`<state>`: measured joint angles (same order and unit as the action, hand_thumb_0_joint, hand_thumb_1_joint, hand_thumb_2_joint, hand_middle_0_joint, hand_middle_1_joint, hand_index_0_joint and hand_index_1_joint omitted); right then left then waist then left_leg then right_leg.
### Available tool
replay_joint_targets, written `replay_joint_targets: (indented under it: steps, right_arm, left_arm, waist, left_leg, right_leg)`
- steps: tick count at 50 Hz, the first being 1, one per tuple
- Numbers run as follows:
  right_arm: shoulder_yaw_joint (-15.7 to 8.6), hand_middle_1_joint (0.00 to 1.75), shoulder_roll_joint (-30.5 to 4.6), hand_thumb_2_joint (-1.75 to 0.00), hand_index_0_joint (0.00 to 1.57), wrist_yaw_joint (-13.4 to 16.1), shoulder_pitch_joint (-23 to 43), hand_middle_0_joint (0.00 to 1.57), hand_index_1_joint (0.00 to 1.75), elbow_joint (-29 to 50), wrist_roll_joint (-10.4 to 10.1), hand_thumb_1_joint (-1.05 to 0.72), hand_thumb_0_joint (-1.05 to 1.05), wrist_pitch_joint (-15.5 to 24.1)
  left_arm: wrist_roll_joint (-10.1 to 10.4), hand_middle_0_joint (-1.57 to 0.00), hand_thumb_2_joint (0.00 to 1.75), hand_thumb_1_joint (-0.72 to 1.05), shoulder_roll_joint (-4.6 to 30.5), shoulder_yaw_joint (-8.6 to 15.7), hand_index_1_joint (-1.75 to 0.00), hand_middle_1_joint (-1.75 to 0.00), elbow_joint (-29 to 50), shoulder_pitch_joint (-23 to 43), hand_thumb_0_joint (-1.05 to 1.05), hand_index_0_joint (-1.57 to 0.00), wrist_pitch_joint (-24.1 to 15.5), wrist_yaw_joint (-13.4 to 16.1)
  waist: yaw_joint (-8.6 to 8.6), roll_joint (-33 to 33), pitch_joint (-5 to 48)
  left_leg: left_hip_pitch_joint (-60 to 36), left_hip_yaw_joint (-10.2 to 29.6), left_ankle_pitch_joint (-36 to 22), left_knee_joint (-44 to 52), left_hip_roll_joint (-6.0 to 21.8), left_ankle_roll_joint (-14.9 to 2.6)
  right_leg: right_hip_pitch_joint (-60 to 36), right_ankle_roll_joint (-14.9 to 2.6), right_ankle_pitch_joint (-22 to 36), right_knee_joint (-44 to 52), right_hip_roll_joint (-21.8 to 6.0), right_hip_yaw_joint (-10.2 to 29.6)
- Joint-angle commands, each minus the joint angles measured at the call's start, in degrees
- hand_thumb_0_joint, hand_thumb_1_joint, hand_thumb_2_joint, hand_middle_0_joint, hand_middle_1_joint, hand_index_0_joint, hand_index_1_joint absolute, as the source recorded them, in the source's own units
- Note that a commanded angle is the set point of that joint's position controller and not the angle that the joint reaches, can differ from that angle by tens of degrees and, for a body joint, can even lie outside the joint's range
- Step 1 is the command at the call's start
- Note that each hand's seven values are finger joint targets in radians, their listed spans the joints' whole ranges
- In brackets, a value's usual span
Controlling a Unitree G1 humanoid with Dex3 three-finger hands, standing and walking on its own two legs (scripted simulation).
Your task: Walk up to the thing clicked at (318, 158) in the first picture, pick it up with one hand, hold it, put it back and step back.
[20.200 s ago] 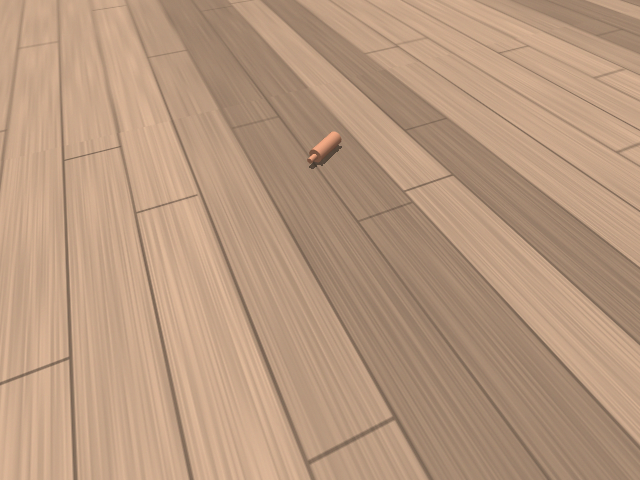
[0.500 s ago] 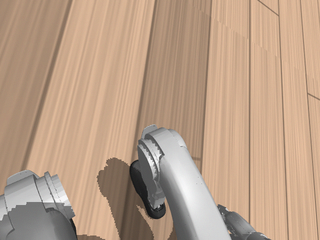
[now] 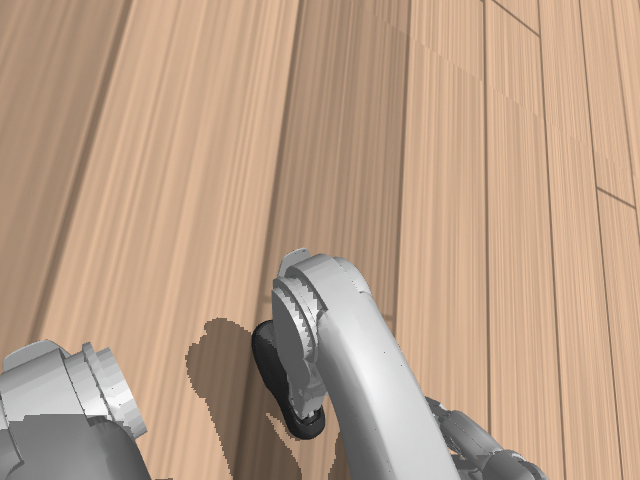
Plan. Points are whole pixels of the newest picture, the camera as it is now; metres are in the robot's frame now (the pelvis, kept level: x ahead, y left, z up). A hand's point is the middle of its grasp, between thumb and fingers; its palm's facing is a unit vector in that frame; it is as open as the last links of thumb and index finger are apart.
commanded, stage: close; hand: left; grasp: from above
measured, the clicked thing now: out of the picture +0.47 +0.39 -0.27
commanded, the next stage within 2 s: settle in 1.72 s
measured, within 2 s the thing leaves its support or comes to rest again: neither
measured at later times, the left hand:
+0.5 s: hand out of the picture +0.45 +0.35 -0.24, palm faces -0.45 -0.12 -0.89, open 13.2 cm
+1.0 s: hand out of the picture +0.45 +0.36 -0.24, palm faces -0.44 -0.12 -0.89, open 11.4 cm
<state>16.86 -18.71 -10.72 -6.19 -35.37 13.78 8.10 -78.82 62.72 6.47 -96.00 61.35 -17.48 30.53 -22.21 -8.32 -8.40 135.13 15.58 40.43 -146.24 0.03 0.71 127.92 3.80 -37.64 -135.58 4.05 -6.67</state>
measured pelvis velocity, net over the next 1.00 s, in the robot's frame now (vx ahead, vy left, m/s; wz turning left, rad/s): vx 0.00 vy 0.00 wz -0.02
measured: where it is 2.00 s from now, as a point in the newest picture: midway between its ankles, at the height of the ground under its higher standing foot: (220, 448)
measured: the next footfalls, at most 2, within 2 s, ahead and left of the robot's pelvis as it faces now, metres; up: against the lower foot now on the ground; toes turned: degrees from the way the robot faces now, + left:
none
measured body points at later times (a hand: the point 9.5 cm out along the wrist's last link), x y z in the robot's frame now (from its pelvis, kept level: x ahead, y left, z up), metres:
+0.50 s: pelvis +0.00 +0.00 +0.00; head +0.27 +0.14 +0.33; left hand +0.47 +0.36 -0.19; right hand +0.06 -0.26 -0.05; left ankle +0.06 +0.13 -0.27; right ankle +0.12 -0.13 -0.27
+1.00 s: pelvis +0.00 +0.00 +0.00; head +0.26 +0.15 +0.33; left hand +0.47 +0.36 -0.19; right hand +0.07 -0.25 -0.05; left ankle +0.06 +0.13 -0.27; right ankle +0.12 -0.13 -0.27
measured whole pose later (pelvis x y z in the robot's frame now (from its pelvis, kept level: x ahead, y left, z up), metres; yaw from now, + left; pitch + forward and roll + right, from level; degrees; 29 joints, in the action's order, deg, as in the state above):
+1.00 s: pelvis +0.00 +0.00 +0.00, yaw -1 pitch +27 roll -16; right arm 18.3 -19.5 -11.2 -5.7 -35.0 14.2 9.0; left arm -78.2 64.1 5.6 -95.2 61.1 -17.8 30.1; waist -21.8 -8.9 -9.2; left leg 135.1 16.3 40.6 -147.0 0.3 -0.1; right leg 127.1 3.6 -37.3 -135.2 4.2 -7.5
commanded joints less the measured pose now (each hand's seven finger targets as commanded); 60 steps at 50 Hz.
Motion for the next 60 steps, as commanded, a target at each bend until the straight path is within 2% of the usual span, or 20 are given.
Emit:
replay_joint_targets:
  steps: [1,9,11,15,19,20,23,26,30,33,38,41,42,45,48,49,51,52,58,60]
  right_arm:
    - [-6.29,0.3,-20.0,-0.91,0.2,0.75,-9.87,0.2,0.3,-0.5,-0.25,-0.9,0.0,-0.01]
    - [-5.66,0.3,-19.83,-0.9,0.2,0.54,-10.3,0.2,0.3,-0.43,0.05,-0.89,0.0,0.36]
    - [-5.85,0.3,-20.31,-0.9,0.2,0.68,-10.76,0.2,0.3,-0.61,-0.07,-0.89,0.0,0.27]
    - [-5.43,0.3,-19.52,-0.9,0.2,0.53,-10.64,0.2,0.3,-1.03,-0.06,-0.89,0.0,0.44]
    - [-5.61,0.3,-20.45,-0.9,0.2,0.71,-10.6,0.2,0.3,-0.59,-0.21,-0.89,0.0,0.2]
    - [-5.71,0.3,-20.52,-0.9,0.2,0.6,-10.38,0.2,0.3,-0.06,-0.33,-0.9,0.0,0.34]
    - [-5.5,0.3,-20.45,-0.9,0.2,0.66,-10.78,0.2,0.3,-0.44,-0.35,-0.89,0.0,0.11]
    - [-5.48,0.3,-20.01,-0.9,0.2,0.62,-9.93,0.2,0.3,-0.1,-0.33,-0.89,0.0,0.38]
    - [-5.5,0.3,-20.18,-0.9,0.2,0.85,-10.12,0.2,0.3,-0.45,-0.12,-0.89,0.0,-0.1]
    - [-5.32,0.3,-20.31,-0.9,0.2,0.8,-9.67,0.2,0.3,-0.11,-0.13,-0.9,0.0,0.05]
    - [-5.12,0.3,-20.48,-0.9,0.2,0.74,-9.39,0.2,0.3,-0.1,0.03,-0.89,0.0,-0.28]
    - [-5.08,0.3,-20.43,-0.9,0.2,0.64,-9.47,0.2,0.3,0.21,0.33,-0.89,0.0,-0.19]
    - [-5.15,0.3,-20.3,-0.9,0.2,0.5,-9.34,0.2,0.3,0.45,0.35,-0.89,0.0,0.0]
    - [-4.59,0.3,-19.63,-0.9,0.2,0.5,-9.0,0.2,0.3,-0.58,0.05,-0.89,0.0,0.33]
    - [-5.13,0.3,-20.52,-0.9,0.2,0.28,-9.32,0.2,0.3,-0.55,0.3,-0.9,0.0,0.66]
    - [-4.69,0.3,-20.12,-0.9,0.2,0.29,-9.34,0.2,0.3,-0.58,0.19,-0.89,0.0,0.59]
    - [-4.57,0.3,-20.09,-0.9,0.2,0.06,-9.9,0.2,0.3,-0.34,0.23,-0.89,0.0,0.57]
    - [-4.92,0.3,-20.2,-0.9,0.2,0.12,-9.51,0.2,0.3,-0.02,0.38,-0.9,0.0,0.74]
    - [-4.9,0.3,-20.94,-0.9,0.2,0.34,-9.71,0.2,0.3,0.34,0.22,-0.9,0.0,0.75]
    - [-4.8,0.3,-20.57,-0.9,0.2,0.3,-9.73,0.2,0.3,0.53,0.08,-0.9,0.0,0.88]
  left_arm:
    - [1.61,-0.07,1.06,-0.54,14.83,2.14,-1.04,-1.03,6.59,13.77,0.0,-0.06,0.43,2.81]
    - [2.63,-0.09,0.96,-0.44,14.1,1.06,-1.03,-1.04,7.79,13.21,0.0,-0.11,0.91,1.98]
    - [2.47,-0.1,0.99,-0.44,16.36,2.59,-1.04,-1.04,7.4,12.45,0.0,-0.11,1.0,1.86]
    - [3.47,-0.12,0.95,-0.4,13.07,0.14,-1.02,-1.03,8.46,13.69,0.0,-0.14,0.77,1.2]
    - [2.94,-0.14,0.96,-0.38,16.06,1.98,-1.01,-1.03,7.4,11.39,0.0,-0.15,0.58,0.94]
    - [2.93,-0.14,0.95,-0.39,14.08,0.65,-1.01,-1.02,8.35,13.0,0.0,-0.15,0.39,0.73]
    - [2.73,-0.15,0.93,-0.38,17.11,2.86,-0.98,-0.99,10.37,13.26,0.0,-0.16,0.38,1.07]
    - [3.48,-0.17,0.94,-0.35,13.58,0.58,-1.0,-1.01,8.79,12.99,0.0,-0.18,0.58,0.71]
    - [2.55,-0.21,0.96,-0.29,15.91,1.41,-1.0,-1.01,8.32,12.04,0.0,-0.23,0.45,0.6]
    - [3.45,-0.23,0.94,-0.25,12.94,-0.4,-1.0,-1.02,9.46,14.44,0.0,-0.25,0.0,0.3]
    - [2.2,-0.26,0.9,-0.2,15.54,1.18,-0.98,-1.0,8.02,12.82,0.0,-0.28,-0.82,0.79]
    - [1.68,-0.29,0.89,-0.15,15.61,1.16,-0.98,-1.01,9.0,13.27,0.0,-0.32,-0.92,1.52]
    - [1.94,-0.29,0.89,-0.15,13.45,-0.17,-0.97,-1.0,9.15,13.65,0.0,-0.31,-0.85,1.5]
    - [2.08,-0.3,0.86,-0.13,15.32,0.95,-0.96,-0.99,7.71,13.19,0.0,-0.32,-0.54,2.04]
    - [1.72,-0.33,0.84,-0.09,14.27,-0.36,-0.94,-0.97,8.52,14.35,0.0,-0.36,-0.19,2.17]
    - [1.74,-0.35,0.84,-0.08,16.07,1.32,-0.93,-0.96,6.58,13.05,0.0,-0.37,0.04,2.52]
    - [1.3,-0.35,0.82,-0.06,15.56,1.05,-0.93,-0.96,6.19,12.63,0.0,-0.38,0.28,2.28]
    - [1.64,-0.36,0.81,-0.06,13.36,-0.51,-0.92,-0.95,6.29,13.0,0.0,-0.39,0.61,2.08]
    - [2.65,-0.4,0.78,0.02,16.99,2.03,-0.9,-0.94,8.23,13.69,0.0,-0.44,0.66,1.18]
    - [2.44,-0.44,0.79,0.05,16.26,1.71,-0.9,-0.94,7.85,12.82,0.0,-0.48,0.65,0.56]
  waist:
    - [-1.73,32.94,34.74]
    - [-1.82,33.67,35.85]
    - [-1.75,32.28,35.94]
    - [-2.3,33.5,35.02]
    - [-1.48,32.62,35.4]
    - [-2.04,33.3,34.04]
    - [-1.52,32.84,36.59]
    - [-2.04,32.44,34.7]
    - [-1.49,33.21,35.14]
    - [-2.52,33.25,33.73]
    - [-1.84,33.5,33.11]
    - [-2.05,34.16,34.64]
    - [-2.4,33.82,35.05]
    - [-1.91,32.7,34.32]
    - [-2.22,35.23,33.44]
    - [-1.97,33.63,33.89]
    - [-2.55,33.04,32.48]
    - [-2.59,32.79,32.91]
    - [-2.09,34.1,34.07]
    - [-2.22,32.87,33.09]
  left_leg:
    - [-31.41,-6.23,-13.49,15.71,2.06,-0.48]
    - [-31.01,-6.33,-14.03,15.31,2.04,-0.54]
    - [-30.25,-6.41,-13.9,14.67,2.11,-0.86]
    - [-31.47,-6.39,-13.4,15.36,2.15,-0.68]
    - [-31.43,-6.11,-14.08,15.26,2.19,-0.55]
    - [-31.45,-6.02,-14.37,15.18,2.17,-0.31]
    - [-31.51,-6.47,-15.45,14.47,2.23,-0.8]
    - [-31.09,-6.34,-14.19,14.71,2.28,-0.67]
    - [-31.09,-6.2,-12.96,15.62,2.38,-0.61]
    - [-31.01,-5.75,-12.89,15.52,2.28,-0.4]
    - [-32.03,-4.97,-13.06,16.03,2.48,-0.02]
    - [-32.86,-5.32,-13.84,15.82,2.55,-0.24]
    - [-33.49,-5.14,-14.6,15.67,2.63,-0.18]
    - [-31.79,-5.15,-13.03,15.48,2.68,-0.37]
    - [-32.81,-5.02,-13.89,16.01,2.62,0.02]
    - [-32.16,-4.82,-12.85,15.95,2.72,-0.19]
    - [-30.95,-5.08,-13.36,15.7,2.63,-0.36]
    - [-30.99,-5.32,-13.49,15.75,2.55,-0.45]
    - [-31.83,-4.67,-13.22,16.02,2.69,-0.05]
    - [-30.24,-5.36,-12.54,14.98,2.48,-0.43]
  right_leg:
    - [-15.86,-5.06,13.64,9.78,0.87,-8.75]
    - [-17.53,-4.94,14.67,9.74,1.03,-8.93]
    - [-18.27,-4.72,14.66,10.19,1.21,-8.75]
    - [-18.16,-4.65,14.36,10.58,1.19,-8.79]
    - [-18.19,-4.87,14.16,10.42,1.18,-8.99]
    - [-17.08,-5.06,14.33,10.09,0.89,-8.99]
    - [-19.86,-4.73,15.59,10.7,1.13,-8.54]
    - [-18.01,-4.81,14.63,10.81,1.22,-8.85]
    - [-18.78,-4.83,13.66,10.75,1.27,-8.89]
    - [-17.11,-4.94,13.56,10.83,1.14,-9.32]
    - [-16.08,-5.03,12.93,9.92,0.99,-9.58]
    - [-17.22,-4.73,13.98,10.0,1.18,-9.27]
    - [-17.06,-4.66,14.81,9.75,1.17,-9.42]
    - [-16.69,-4.57,13.79,9.99,1.26,-9.34]
    - [-15.43,-4.77,14.33,9.53,0.97,-9.64]
    - [-15.96,-4.69,13.43,9.49,1.17,-9.58]
    - [-16.32,-4.62,13.86,9.49,1.08,-9.27]
    - [-16.41,-4.54,14.35,9.69,1.24,-9.1]
    - [-16.35,-4.84,13.37,9.72,1.0,-9.33]
    - [-16.39,-4.82,13.01,10.02,1.09,-9.1]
